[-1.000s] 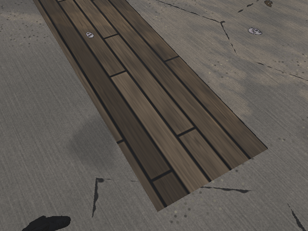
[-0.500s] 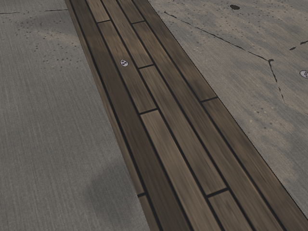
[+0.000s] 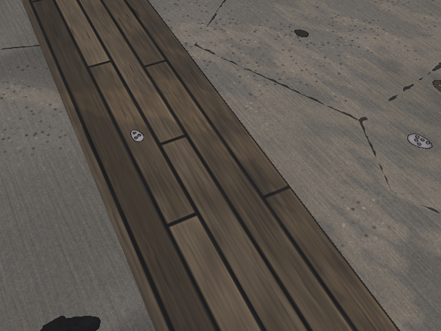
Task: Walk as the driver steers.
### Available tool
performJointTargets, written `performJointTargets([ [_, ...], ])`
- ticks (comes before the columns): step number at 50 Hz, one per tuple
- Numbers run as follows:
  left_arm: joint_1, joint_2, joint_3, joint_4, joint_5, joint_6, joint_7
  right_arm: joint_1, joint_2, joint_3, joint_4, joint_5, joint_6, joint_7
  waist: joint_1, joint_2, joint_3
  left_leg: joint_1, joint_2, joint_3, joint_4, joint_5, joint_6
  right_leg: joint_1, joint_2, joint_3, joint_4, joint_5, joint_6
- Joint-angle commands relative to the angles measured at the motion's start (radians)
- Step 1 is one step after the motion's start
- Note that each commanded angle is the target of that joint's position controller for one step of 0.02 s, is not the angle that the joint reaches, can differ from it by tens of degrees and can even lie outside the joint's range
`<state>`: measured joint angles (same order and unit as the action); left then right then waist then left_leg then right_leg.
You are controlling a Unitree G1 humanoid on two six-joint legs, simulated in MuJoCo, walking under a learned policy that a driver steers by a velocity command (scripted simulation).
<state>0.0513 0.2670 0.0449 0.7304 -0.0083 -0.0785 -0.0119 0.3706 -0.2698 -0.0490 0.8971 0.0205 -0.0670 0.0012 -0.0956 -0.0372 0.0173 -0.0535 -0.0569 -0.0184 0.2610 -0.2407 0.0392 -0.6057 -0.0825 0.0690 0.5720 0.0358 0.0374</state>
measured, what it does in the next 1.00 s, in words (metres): walks ahead, turning left: right foot, then left foot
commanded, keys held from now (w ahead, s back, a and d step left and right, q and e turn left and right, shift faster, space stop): w+q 0.76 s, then w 0.24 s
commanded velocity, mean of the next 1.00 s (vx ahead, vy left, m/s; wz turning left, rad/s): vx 0.50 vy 0.00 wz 0.49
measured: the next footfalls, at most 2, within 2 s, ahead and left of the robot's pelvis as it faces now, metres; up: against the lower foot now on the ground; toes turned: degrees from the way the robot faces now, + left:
right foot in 0.10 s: +0.23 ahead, -0.15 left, +0.00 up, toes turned +5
left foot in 0.62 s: +0.44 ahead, +0.18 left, +0.00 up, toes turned +25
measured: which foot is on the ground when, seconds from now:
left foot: down 0.00-0.12, up 0.14-0.60, down 0.62-1.00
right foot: up 0.00-0.08, down 0.10-0.64, up 0.66-1.00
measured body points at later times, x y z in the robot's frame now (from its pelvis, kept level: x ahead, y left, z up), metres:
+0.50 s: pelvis +0.26 -0.02 -0.01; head +0.28 +0.00 +0.44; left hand +0.20 +0.27 -0.13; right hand +0.51 -0.21 -0.10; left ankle +0.38 +0.17 -0.70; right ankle +0.19 -0.15 -0.75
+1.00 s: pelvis +0.50 +0.12 +0.00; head +0.52 +0.15 +0.45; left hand +0.55 +0.44 -0.10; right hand +0.69 -0.10 -0.11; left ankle +0.40 +0.16 -0.75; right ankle +0.76 +0.07 -0.69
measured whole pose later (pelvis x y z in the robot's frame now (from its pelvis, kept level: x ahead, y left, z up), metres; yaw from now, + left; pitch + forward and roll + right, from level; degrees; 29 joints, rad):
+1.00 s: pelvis +0.50 +0.12 +0.00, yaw +31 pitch +1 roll +0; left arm 0.05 0.29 0.05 0.77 0.00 -0.09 -0.02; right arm 0.34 -0.27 -0.06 0.76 0.01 -0.06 0.00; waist -0.07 -0.05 0.03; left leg -0.06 -0.10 -0.08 0.29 -0.25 0.08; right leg -0.64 -0.09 0.06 0.60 0.10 0.04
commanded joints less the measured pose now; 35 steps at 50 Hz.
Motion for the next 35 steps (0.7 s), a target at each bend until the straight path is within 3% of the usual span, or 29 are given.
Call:
performJointTargets([
  [1,-0.092,0.09,0.022,-0.083,-0.007,-0.029,-0.012,0.012,-0.185,-0.047,-0.041,0.009,0.003,-0.014,0.029,0.118,0.029,-0.048,0.266,-0.203,-0.03,0.17,0.149,0.091,0.035,-0.005,-0.083,0.001,-0.009],
  [3,-0.037,0.12,0.033,-0.068,-0.008,-0.037,-0.012,-0.003,-0.194,-0.054,-0.044,0.006,0.012,-0.018,0.07,0.14,0.009,-0.036,0.277,-0.234,0.038,0.198,0.129,0.184,0.044,-0.014,-0.112,-0.068,-0.032],
  [4,0.051,0.144,0.047,-0.042,-0.005,-0.04,-0.007,-0.012,-0.179,-0.049,-0.048,0.004,0.015,-0.019,0.117,0.136,-0.034,-0.058,0.243,-0.22,0.124,0.263,0.108,0.315,0.053,-0.031,-0.141,-0.089,-0.055],
  [5,0.19,0.19,0.067,-0.013,0.008,-0.044,0.001,-0.017,-0.131,-0.033,-0.061,-0.005,0.014,-0.016,0.179,0.101,-0.145,-0.139,0.179,-0.179,0.322,0.251,0.076,0.54,-0.011,0.015,-0.114,-0.096,-0.099],
  [6,0.333,0.266,0.085,0.0,0.016,-0.037,0.008,0.033,-0.051,-0.009,-0.09,-0.033,0.007,-0.014,0.202,-0.089,-0.311,-0.364,0.07,-0.09,0.655,-0.06,0.024,0.853,-0.225,0.242,-0.076,-0.114,-0.171],
  [7,0.364,0.283,0.089,0.022,0.014,-0.023,0.002,0.107,-0.026,0.001,-0.12,0.006,-0.008,-0.012,0.166,-0.357,-0.382,-0.652,0.003,-0.071,0.911,-0.374,-0.004,0.994,-0.365,0.661,-0.245,-0.408,-0.288],
  [8,0.312,0.184,0.063,0.007,0.009,-0.023,0.0,0.051,-0.142,-0.028,-0.105,0.028,-0.01,-0.015,0.183,-0.18,-0.252,-0.73,0.073,-0.131,1.016,-0.312,-0.003,0.885,-0.326,0.61,-0.295,-0.563,-0.255],
  [9,0.252,0.137,0.048,0.001,0.006,-0.024,0.003,-0.033,-0.17,-0.039,-0.125,0.028,-0.006,-0.015,0.18,-0.11,-0.141,-0.742,0.109,-0.108,1.019,-0.22,0.0,0.763,-0.291,0.449,-0.305,-0.504,-0.218],
  [10,0.194,0.106,0.037,0.002,0.011,-0.026,-0.001,-0.061,-0.153,-0.041,-0.124,0.016,0.003,-0.017,0.152,-0.04,-0.073,-0.696,0.143,-0.101,0.986,-0.147,-0.005,0.642,-0.236,0.324,-0.333,-0.377,-0.195],
  [11,0.153,0.091,0.033,0.009,0.017,-0.028,-0.001,-0.059,-0.135,-0.044,-0.133,0.009,0.011,-0.015,0.121,-0.078,-0.045,-0.665,0.171,-0.106,0.941,-0.094,-0.011,0.572,-0.218,0.253,-0.354,-0.295,-0.2],
  [13,0.123,0.081,0.035,0.022,0.019,-0.036,0.002,-0.052,-0.099,-0.043,-0.138,0.012,0.03,-0.006,0.097,-0.093,-0.016,-0.601,0.195,-0.092,0.902,-0.047,-0.023,0.49,-0.183,0.124,-0.403,-0.187,-0.196],
  [16,0.137,0.117,0.05,0.048,0.02,-0.044,0.01,-0.105,-0.074,-0.039,-0.174,0.006,0.047,-0.004,0.095,-0.037,0.008,-0.648,0.203,-0.089,0.819,0.032,-0.042,0.486,-0.195,0.02,-0.437,-0.063,-0.221],
  [20,0.152,0.152,0.06,0.07,0.018,-0.033,0.019,-0.195,-0.058,-0.029,-0.21,0.003,0.041,0.018,0.121,-0.018,0.027,-0.632,0.192,-0.047,0.596,0.214,-0.043,0.516,-0.173,-0.122,-0.451,0.002,-0.207],
  [23,0.193,0.177,0.068,0.09,0.008,-0.02,0.025,-0.298,-0.049,-0.021,-0.25,0.001,0.037,0.036,0.159,-0.003,0.057,-0.616,0.176,0.007,0.47,0.258,-0.027,0.562,-0.185,-0.188,-0.447,0.013,-0.194],
  [26,0.225,0.2,0.077,0.11,-0.009,-0.002,0.024,-0.355,-0.062,-0.023,-0.289,0.002,0.041,0.05,0.166,-0.009,0.076,-0.617,0.159,0.04,0.399,0.193,0.006,0.656,-0.212,-0.224,-0.401,0.084,-0.172],
  [28,0.216,0.228,0.086,0.111,-0.019,0.012,0.026,-0.335,-0.088,-0.036,-0.302,-0.001,0.046,0.055,0.132,-0.033,0.044,-0.538,0.109,0.089,0.38,0.095,0.043,0.697,-0.217,-0.257,-0.298,0.353,-0.152],
  [29,0.208,0.243,0.09,0.109,-0.026,0.02,0.028,-0.28,-0.111,-0.049,-0.295,-0.002,0.05,0.054,0.095,-0.049,0.002,-0.449,0.07,0.12,0.379,0.045,0.065,0.703,-0.212,-0.274,-0.196,0.522,-0.141],
  [30,0.192,0.247,0.09,0.105,-0.031,0.028,0.029,-0.151,-0.147,-0.073,-0.264,0.001,0.052,0.05,0.016,-0.039,-0.065,-0.279,0.02,0.147,0.332,0.062,0.097,0.668,-0.185,-0.303,-0.018,0.611,-0.12],
  [31,0.201,0.22,0.078,0.101,-0.021,0.028,0.032,0.027,-0.214,-0.11,-0.212,0.005,0.06,0.034,-0.065,0.003,-0.157,0.011,0.002,0.101,0.295,0.105,0.137,0.506,-0.145,-0.318,0.235,0.49,-0.079],
  [32,0.276,0.09,0.037,0.053,0.033,0.014,0.024,0.066,-0.338,-0.135,-0.2,0.014,0.063,0.015,0.006,0.276,-0.223,0.356,0.262,-0.357,0.264,0.07,0.278,0.071,-0.011,-0.304,0.612,-0.31,-0.013],
  [33,0.249,0.084,0.02,0.026,0.016,-0.027,0.013,0.063,-0.322,-0.117,-0.247,0.007,0.041,0.024,0.007,0.26,-0.399,0.482,0.401,-0.822,0.068,-0.157,0.41,-0.127,0.117,-0.051,0.8,-0.665,-0.004],
  [34,0.116,0.171,0.042,0.0,-0.031,-0.052,0.003,0.044,-0.241,-0.092,-0.239,-0.002,0.024,0.033,-0.036,0.14,-0.291,0.42,0.38,-0.718,0.012,-0.137,0.339,-0.228,0.061,0.014,0.822,-0.577,-0.03],
  [35,0.086,0.163,0.038,-0.014,-0.036,-0.065,0.003,0.0,-0.214,-0.083,-0.236,-0.003,0.012,0.033,-0.007,0.115,-0.182,0.287,0.344,-0.586,0.015,-0.068,0.302,-0.234,0.021,0.005,0.753,-0.484,-0.05],
])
